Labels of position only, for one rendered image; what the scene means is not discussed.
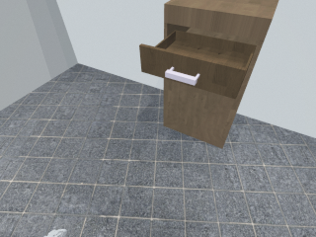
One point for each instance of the cabinet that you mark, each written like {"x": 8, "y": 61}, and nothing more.
{"x": 195, "y": 112}

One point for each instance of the drawer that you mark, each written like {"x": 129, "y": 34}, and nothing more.
{"x": 222, "y": 64}

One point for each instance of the handle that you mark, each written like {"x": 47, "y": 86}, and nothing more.
{"x": 185, "y": 78}

